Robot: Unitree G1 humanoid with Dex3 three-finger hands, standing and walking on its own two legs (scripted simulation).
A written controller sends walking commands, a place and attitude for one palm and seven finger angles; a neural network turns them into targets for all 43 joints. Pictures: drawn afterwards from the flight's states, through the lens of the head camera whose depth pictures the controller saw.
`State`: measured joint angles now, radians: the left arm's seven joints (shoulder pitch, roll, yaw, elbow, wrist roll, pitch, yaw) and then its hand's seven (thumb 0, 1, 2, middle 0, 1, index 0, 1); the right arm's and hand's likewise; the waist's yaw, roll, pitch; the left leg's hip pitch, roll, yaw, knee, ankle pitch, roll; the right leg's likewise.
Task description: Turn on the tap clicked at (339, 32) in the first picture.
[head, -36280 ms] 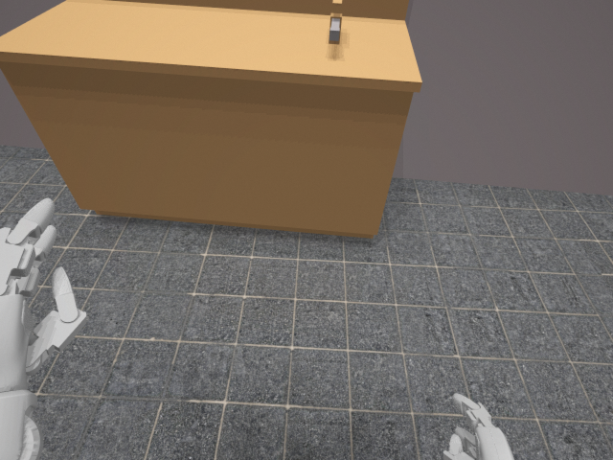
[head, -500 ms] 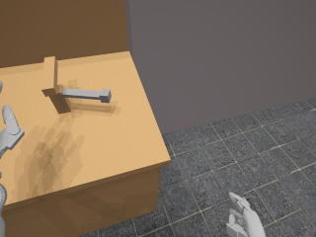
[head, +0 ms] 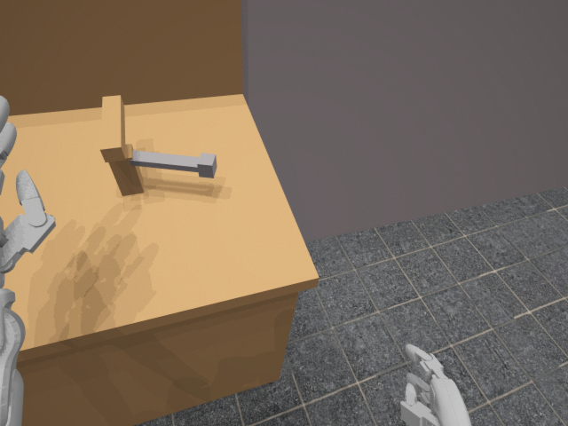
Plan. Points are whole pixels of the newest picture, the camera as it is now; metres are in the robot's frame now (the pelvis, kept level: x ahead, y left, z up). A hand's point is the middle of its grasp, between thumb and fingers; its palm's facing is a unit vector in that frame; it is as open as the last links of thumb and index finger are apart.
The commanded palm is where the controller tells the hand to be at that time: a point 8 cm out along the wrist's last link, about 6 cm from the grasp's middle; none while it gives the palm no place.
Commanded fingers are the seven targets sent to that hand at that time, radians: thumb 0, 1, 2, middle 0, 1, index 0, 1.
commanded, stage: come to a stop and stand still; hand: left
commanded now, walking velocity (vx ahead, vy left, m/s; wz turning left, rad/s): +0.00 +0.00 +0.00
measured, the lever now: (207, 165) +0.47 +0.19 +0.09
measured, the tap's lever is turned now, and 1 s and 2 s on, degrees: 69 69 69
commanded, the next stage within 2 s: look again from close up in 0.62 s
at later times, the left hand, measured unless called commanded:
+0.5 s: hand (100, 228) +0.26 +0.24 +0.17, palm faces +0.38 -0.86 -0.35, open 7.4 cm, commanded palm +0.20 +0.28 +0.18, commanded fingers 0.00 0.90 0.90 -0.20 -0.30 -0.20 -0.30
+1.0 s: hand (90, 240) +0.25 +0.25 +0.16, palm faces +0.41 -0.85 -0.34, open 7.4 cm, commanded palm +0.19 +0.28 +0.18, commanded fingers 0.00 0.90 0.90 -0.20 -0.30 -0.20 -0.30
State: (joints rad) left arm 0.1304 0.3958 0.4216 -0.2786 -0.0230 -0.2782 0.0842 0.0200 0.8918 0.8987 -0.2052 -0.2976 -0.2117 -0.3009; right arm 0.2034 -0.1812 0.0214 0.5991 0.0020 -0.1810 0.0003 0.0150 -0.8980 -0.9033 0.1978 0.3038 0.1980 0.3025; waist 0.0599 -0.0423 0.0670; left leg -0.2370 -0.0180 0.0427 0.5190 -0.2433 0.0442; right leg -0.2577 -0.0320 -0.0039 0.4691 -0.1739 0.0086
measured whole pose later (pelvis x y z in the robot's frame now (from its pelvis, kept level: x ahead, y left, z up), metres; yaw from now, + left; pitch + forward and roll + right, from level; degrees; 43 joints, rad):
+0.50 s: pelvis +0.04 +0.00 +0.00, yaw +0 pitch -1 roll -1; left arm 0.39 0.34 0.36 -0.47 -0.03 -0.25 0.10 0.02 0.89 0.90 -0.21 -0.30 -0.21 -0.30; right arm 0.18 -0.20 0.00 0.58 0.01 -0.14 -0.03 0.02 -0.90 -0.90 0.20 0.30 0.20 0.30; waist 0.01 -0.02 0.07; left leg -0.20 -0.01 0.04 0.49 -0.28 0.04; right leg -0.21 -0.03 -0.01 0.42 -0.20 0.04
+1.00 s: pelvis +0.03 +0.00 +0.00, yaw +1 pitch -1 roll -1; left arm 0.40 0.34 0.35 -0.47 -0.04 -0.21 0.11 0.02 0.89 0.90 -0.21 -0.30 -0.21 -0.30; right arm 0.19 -0.18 0.01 0.58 0.01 -0.11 -0.03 0.01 -0.90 -0.90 0.20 0.30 0.20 0.30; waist 0.03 -0.02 0.08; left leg -0.19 -0.01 0.02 0.48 -0.27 0.04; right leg -0.19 -0.03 -0.02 0.40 -0.18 0.04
